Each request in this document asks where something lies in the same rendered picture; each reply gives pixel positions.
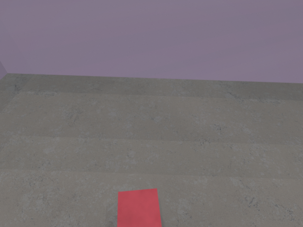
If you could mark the carton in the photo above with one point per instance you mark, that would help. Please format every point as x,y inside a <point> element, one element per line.
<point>138,208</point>

